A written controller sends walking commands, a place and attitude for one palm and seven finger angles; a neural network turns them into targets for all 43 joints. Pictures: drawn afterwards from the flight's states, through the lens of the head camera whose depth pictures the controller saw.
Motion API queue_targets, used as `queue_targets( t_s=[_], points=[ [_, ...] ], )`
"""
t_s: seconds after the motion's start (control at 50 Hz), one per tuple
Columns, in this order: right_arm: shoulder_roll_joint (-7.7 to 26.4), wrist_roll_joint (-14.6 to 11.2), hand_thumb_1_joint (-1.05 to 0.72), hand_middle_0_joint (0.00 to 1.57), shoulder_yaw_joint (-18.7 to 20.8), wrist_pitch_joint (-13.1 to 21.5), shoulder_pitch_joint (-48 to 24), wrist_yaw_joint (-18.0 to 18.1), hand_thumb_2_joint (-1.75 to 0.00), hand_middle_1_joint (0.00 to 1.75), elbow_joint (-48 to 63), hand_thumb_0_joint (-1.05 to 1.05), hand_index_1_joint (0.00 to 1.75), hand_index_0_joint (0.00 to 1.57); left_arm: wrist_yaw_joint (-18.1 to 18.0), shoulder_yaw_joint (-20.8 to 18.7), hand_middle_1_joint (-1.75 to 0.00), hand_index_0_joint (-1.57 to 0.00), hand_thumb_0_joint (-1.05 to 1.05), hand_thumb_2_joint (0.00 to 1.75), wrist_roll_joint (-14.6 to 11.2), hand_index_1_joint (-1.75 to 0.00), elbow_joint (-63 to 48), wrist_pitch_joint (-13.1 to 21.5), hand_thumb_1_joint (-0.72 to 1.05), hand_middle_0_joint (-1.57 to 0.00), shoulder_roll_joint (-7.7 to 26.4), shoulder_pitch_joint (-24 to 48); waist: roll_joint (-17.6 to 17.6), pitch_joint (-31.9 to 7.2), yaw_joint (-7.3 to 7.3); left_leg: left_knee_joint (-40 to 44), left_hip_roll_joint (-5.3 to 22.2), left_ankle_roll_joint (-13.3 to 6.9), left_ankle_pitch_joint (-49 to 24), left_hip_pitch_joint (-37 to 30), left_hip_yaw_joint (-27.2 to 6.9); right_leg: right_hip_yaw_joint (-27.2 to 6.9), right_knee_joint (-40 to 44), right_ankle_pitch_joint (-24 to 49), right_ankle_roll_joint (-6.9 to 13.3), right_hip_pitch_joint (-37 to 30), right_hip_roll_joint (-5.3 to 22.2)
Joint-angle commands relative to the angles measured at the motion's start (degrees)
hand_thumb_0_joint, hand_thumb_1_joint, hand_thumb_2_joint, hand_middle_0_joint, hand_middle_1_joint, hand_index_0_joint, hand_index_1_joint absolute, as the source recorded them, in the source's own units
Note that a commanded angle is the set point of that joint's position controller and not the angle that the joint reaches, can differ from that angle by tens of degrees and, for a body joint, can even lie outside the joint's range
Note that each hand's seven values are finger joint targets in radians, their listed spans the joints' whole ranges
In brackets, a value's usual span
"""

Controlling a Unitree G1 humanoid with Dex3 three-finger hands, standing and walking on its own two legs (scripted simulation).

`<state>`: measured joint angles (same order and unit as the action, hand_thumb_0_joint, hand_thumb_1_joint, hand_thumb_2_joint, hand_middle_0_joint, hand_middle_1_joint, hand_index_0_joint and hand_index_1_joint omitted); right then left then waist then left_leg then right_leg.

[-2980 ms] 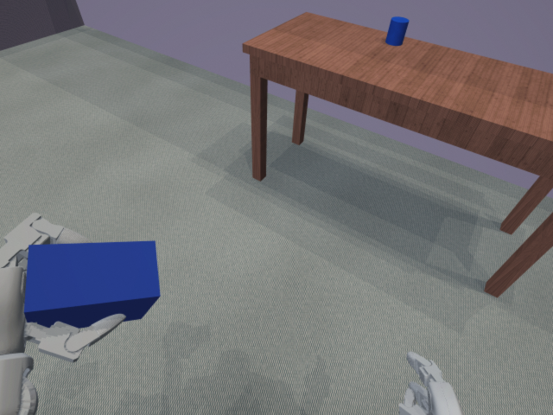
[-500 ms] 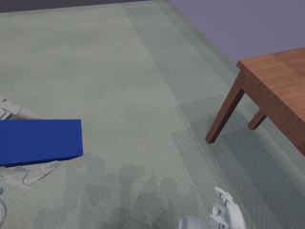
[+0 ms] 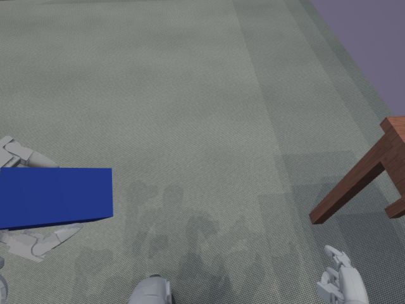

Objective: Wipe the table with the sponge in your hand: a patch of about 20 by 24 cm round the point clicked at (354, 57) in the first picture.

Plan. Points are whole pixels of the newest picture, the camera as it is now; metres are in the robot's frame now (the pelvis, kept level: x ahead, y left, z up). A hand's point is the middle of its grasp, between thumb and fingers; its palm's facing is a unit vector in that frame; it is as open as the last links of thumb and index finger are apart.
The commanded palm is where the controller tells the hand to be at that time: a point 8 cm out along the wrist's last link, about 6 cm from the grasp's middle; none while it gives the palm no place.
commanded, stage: walk to a spot facing it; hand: left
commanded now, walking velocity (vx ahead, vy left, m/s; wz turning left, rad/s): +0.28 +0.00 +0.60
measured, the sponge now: (72, 199) +0.23 +0.19 +0.16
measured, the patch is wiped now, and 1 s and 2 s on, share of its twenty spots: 0.00 0.00 0.00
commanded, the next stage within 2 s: none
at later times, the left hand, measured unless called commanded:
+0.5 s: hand (21, 188) +0.23 +0.25 +0.19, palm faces +0.66 -0.57 -0.48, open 10.6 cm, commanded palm +0.19 +0.27 +0.17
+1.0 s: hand out of the picture +0.19 +0.26 +0.17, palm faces +0.75 -0.49 -0.44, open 10.6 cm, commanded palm +0.11 +0.26 +0.17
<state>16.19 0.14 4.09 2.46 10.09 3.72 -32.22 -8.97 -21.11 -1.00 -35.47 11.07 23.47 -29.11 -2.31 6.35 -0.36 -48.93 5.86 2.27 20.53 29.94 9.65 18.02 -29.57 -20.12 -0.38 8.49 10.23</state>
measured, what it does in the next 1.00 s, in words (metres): walks ahead, turning left: left foot, then right foot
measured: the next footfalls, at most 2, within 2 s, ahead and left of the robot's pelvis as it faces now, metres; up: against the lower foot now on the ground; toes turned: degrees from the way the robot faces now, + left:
left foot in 0.10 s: +0.14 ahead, +0.13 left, +0.00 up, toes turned +13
right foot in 0.48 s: +0.22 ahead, -0.14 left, +0.00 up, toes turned +7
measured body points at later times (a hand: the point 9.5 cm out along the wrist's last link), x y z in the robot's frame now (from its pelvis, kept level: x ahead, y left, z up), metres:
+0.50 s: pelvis +0.12 -0.05 -0.02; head +0.13 -0.07 +0.43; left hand +0.19 +0.27 +0.21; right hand +0.33 -0.19 -0.12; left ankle +0.10 +0.12 -0.73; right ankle +0.18 -0.15 -0.75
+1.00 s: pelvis +0.13 -0.06 -0.01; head +0.15 -0.02 +0.44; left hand +0.14 +0.29 +0.19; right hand +0.40 -0.17 -0.09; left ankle +0.10 +0.05 -0.74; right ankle +0.18 -0.17 -0.67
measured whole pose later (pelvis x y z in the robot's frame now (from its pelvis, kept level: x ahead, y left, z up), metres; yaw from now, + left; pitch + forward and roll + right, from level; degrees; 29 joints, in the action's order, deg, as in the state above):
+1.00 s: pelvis +0.13 -0.06 -0.01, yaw +33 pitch -1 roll -1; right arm 10.0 -0.4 1.2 3.1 9.8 2.8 -31.9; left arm -8.6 -23.4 -1.9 -33.6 10.1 24.8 -26.7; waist -2.1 5.2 -1.5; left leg -34.7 2.1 -1.6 15.3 18.6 4.0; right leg 7.0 -63.8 -33.1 -4.0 27.0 5.9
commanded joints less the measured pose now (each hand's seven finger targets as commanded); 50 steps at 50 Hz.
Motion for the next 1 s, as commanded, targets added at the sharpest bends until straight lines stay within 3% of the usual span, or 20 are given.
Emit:
queue_targets(
  t_s=[0.0, 0.04, 0.06, 0.08, 0.1, 0.14, 0.22, 0.42, 0.44, 0.46, 0.48, 0.5, 0.62, 0.76, 0.82, 0.84, 0.86, 0.88, 0.94, 0.98],
  points=[
    [-0.2, -0.1, -0.90, 0.20, 0.2, 1.7, -1.7, -0.4, -0.90, 0.30, 9.9, 0.00, 0.30, 0.20, -3.2, -10.1, -1.60, -1.20, 0.00, 1.30, -1.6, -1.60, -10.6, 2.8, 0.10, -1.20, 7.4, -1.9, -7.7, -14.5, 2.03, 13.7, -4.0, -1.1, -1.3, -5.5, 5.7, -4.8, -3.0, 43.1, 5.2, -10.9, 12.0],
    [0.7, -0.3, -0.90, 0.20, 0.8, 1.6, 0.2, 0.1, -0.90, 0.30, 10.0, 0.00, 0.30, 0.20, -3.4, -9.3, -1.60, -1.20, 0.00, 1.30, -1.9, -1.60, -12.3, 3.2, 0.10, -1.20, 7.9, 1.6, -0.8, -20.3, -2.00, 21.9, -7.0, -2.6, -9.7, -24.3, 5.6, -1.6, -23.8, 39.5, 0.9, -0.4, 8.0],
    [1.8, -0.1, -0.90, 0.20, 1.2, 1.7, -0.9, 0.2, -0.90, 0.30, 10.1, 0.00, 0.30, 0.20, -3.3, -8.6, -1.60, -1.20, 0.00, 1.30, -1.7, -1.60, -14.0, 4.5, 0.10, -1.20, 7.0, 2.6, 12.8, -21.6, -2.14, 23.9, 1.7, -7.7, -18.9, -35.1, -9.2, -2.6, -38.4, 12.4, -1.9, 12.6, 2.1],
    [2.9, -0.2, -0.90, 0.20, 0.7, 2.6, -1.6, -0.3, -0.90, 0.30, 10.7, 0.00, 0.30, 0.20, -3.2, -8.9, -1.60, -1.20, 0.00, 1.30, -1.8, -1.60, -15.9, 5.7, 0.10, -1.20, 7.8, 2.7, 26.3, -22.0, -0.48, 24.9, 19.0, -17.8, -45.9, -41.3, -37.6, -8.3, -50.0, -20.2, -4.0, 28.1, -6.0],
    [1.8, -0.4, -0.90, 0.20, -0.1, 3.8, -1.0, -1.1, -0.90, 0.30, 9.8, 0.00, 0.30, 0.20, -2.5, -9.9, -1.60, -1.20, 0.00, 1.30, -0.2, -1.60, -13.4, 6.2, 0.10, -1.20, 11.3, 5.2, 18.6, -18.1, -1.28, 25.3, 21.8, -20.9, -49.1, -41.0, -45.2, -14.9, -55.3, -21.0, -2.6, 34.3, -5.6],
    [4.0, -1.4, -0.90, 0.20, 1.4, 3.2, -2.3, -1.3, -0.90, 0.30, 8.0, 0.00, 0.30, 0.20, -0.6, -10.3, -1.60, -1.20, 0.00, 1.30, -0.5, -1.60, -10.3, 4.8, 0.10, -1.20, 11.0, 6.6, 11.5, -14.9, -0.90, 26.3, 17.4, -18.5, -32.5, -30.9, -34.6, -17.4, -52.5, -13.4, -3.5, 34.6, -1.8],
    [1.5, -1.5, -0.90, 0.20, 0.1, 4.4, -3.6, -1.6, -0.90, 0.30, 7.5, 0.00, 0.30, 0.20, -0.1, -9.9, -1.60, -1.20, 0.00, 1.30, -1.6, -1.60, -19.4, 5.3, 0.10, -1.20, 9.7, 2.7, 19.4, -12.6, 0.85, 31.0, 8.7, -13.0, -12.7, -15.7, -20.0, -14.5, -40.2, -1.9, -4.5, 25.4, -2.3],
    [0.1, -1.1, -0.90, 0.20, -2.0, 6.0, -2.3, 0.6, -0.90, 0.30, 4.5, 0.00, 0.30, 0.20, 0.4, -4.7, -1.60, -1.20, 0.00, 1.30, -1.1, -1.60, -1.4, 1.4, 0.10, -1.20, 2.9, 7.1, 10.8, -10.7, 1.96, 20.4, 5.0, -8.5, -0.9, -8.7, -17.1, -8.0, 2.1, -0.7, -5.3, 1.5, -8.8],
    [-1.0, -1.4, -0.90, 0.20, -2.3, 5.9, -1.7, 0.6, -0.90, 0.30, 4.1, 0.00, 0.30, 0.20, 0.3, -4.0, -1.60, -1.20, 0.00, 1.30, -0.4, -1.60, 0.0, 0.7, 0.10, -1.20, 3.4, 9.4, 0.2, -10.9, 1.82, 9.4, 0.3, -5.9, 5.1, -3.5, -13.3, -15.5, 11.5, 1.8, -2.9, -3.6, -1.5],
    [-2.0, -1.1, -0.90, 0.20, -2.3, 5.6, -2.2, 0.9, -0.90, 0.30, 4.3, 0.00, 0.30, 0.20, -0.2, -5.8, -1.60, -1.20, 0.00, 1.30, -0.1, -1.60, 1.7, -0.4, 0.10, -1.20, 8.2, 11.2, -20.5, -10.4, 1.78, -11.3, -7.2, -1.6, 17.3, 10.1, -6.4, -37.3, 15.0, 7.9, 3.5, -9.7, 15.1],
    [1.0, -0.2, -0.90, 0.20, -2.0, 6.3, -5.0, 1.1, -0.90, 0.30, 3.8, 0.00, 0.30, 0.20, -0.7, -6.0, -1.60, -1.20, 0.00, 1.30, -1.1, -1.60, 2.3, -0.9, 0.10, -1.20, 9.7, 14.1, -18.5, -9.7, 2.38, -25.5, -6.4, -0.6, 15.4, 12.1, -11.5, -41.5, 15.3, 16.8, 6.5, -5.3, 21.7],
    [0.6, 0.5, -0.90, 0.20, -2.4, 6.1, -5.8, 1.0, -0.90, 0.30, 3.4, 0.00, 0.30, 0.20, -0.7, -4.2, -1.60, -1.20, 0.00, 1.30, -0.5, -1.60, 2.1, -1.1, 0.10, -1.20, 7.9, 16.0, -9.0, -9.6, 1.84, -28.0, -4.2, -0.3, 11.0, 9.8, -14.0, -36.2, 13.8, 19.1, 7.2, -2.3, 21.3],
    [0.2, 0.2, -0.90, 0.20, -2.2, 3.8, -8.7, 1.4, -0.90, 0.30, 5.4, 0.00, 0.30, 0.20, -0.9, -6.7, -1.60, -1.20, 0.00, 1.30, -0.7, -1.60, -9.9, 2.3, 0.10, -1.20, 11.0, 11.3, -5.9, -8.3, 0.87, -19.8, -1.9, 1.9, 2.6, 2.6, -6.3, -11.1, 8.6, 35.6, 4.6, -0.6, 11.1],
    [-0.1, 0.2, -0.90, 0.20, -0.9, 2.0, -4.6, 1.2, -0.90, 0.30, 10.3, 0.00, 0.30, 0.20, -2.8, -11.9, -1.60, -1.20, 0.00, 1.30, -2.7, -1.60, -11.9, 1.4, 0.10, -1.20, 10.3, -0.9, -7.6, -14.9, 2.95, 5.8, -2.2, 1.1, 4.4, -3.9, -0.3, -10.7, 3.7, 42.8, 6.6, -8.1, 13.5],
    [0.0, 0.0, -0.90, 0.20, -0.7, 1.1, -1.9, 1.0, -0.90, 0.30, 10.4, 0.00, 0.30, 0.20, -2.7, -10.4, -1.60, -1.20, 0.00, 1.30, -3.2, -1.60, -10.7, 1.2, 0.10, -1.20, 8.0, -1.6, -4.9, -18.1, 0.16, 19.6, -5.1, 0.6, -2.9, -12.2, 0.8, -7.4, -7.3, 42.8, 3.4, -7.2, 11.4],
    [0.5, -0.1, -0.90, 0.20, -0.4, 0.7, -1.1, 1.1, -0.90, 0.30, 10.3, 0.00, 0.30, 0.20, -2.6, -9.9, -1.60, -1.20, 0.00, 1.30, -3.3, -1.60, -10.5, 1.3, 0.10, -1.20, 7.9, -0.5, -1.0, -19.6, -1.73, 24.6, -5.2, -0.3, -11.1, -19.9, -0.2, -6.3, -15.9, 39.2, 0.7, -2.2, 9.2],
    [2.1, -0.1, -0.90, 0.20, 0.0, 1.1, -1.8, 1.1, -0.90, 0.30, 10.7, 0.00, 0.30, 0.20, -2.2, -8.3, -1.60, -1.20, 0.00, 1.30, -3.7, -1.60, -12.9, 2.1, 0.10, -1.20, 7.2, 0.6, 11.2, -18.9, -1.87, 26.6, 4.0, -5.0, -31.7, -27.5, -12.6, -5.8, -26.9, 13.9, -2.8, 10.3, 2.6],
    [3.8, -0.1, -0.90, 0.20, 0.4, 2.3, -1.5, 0.6, -0.90, 0.30, 10.6, 0.00, 0.30, 0.20, -1.6, -8.6, -1.60, -1.20, 0.00, 1.30, -3.4, -1.60, -14.5, 4.0, 0.10, -1.20, 8.5, 0.5, 24.8, -17.8, -0.17, 26.3, 19.0, -14.7, -64.7, -33.0, -34.7, -9.1, -36.8, -19.4, -5.2, 24.2, -4.9],
    [3.6, -0.5, -0.90, 0.20, 0.4, 4.0, -1.4, -1.2, -0.90, 0.30, 8.0, 0.00, 0.30, 0.20, 0.3, -8.2, -1.60, -1.20, 0.00, 1.30, -0.5, -1.60, -12.8, 4.3, 0.10, -1.20, 9.9, 2.0, 13.4, -14.8, -0.47, 22.9, 15.6, -15.0, -58.6, -30.6, -29.2, -16.6, -39.2, -15.5, -4.6, 30.1, -3.5],
    [3.4, -1.1, -0.90, 0.20, 0.6, 5.0, -1.5, -2.0, -0.90, 0.30, 7.6, 0.00, 0.30, 0.20, 0.2, -7.1, -1.60, -1.20, 0.00, 1.30, -1.0, -1.60, -18.5, 4.2, 0.10, -1.20, 8.8, 2.9, 17.0, -15.0, -0.52, 24.4, 9.6, -11.7, -46.2, -26.5, -21.0, -14.9, -35.2, -7.1, -5.0, 25.6, -5.4]
  ],
)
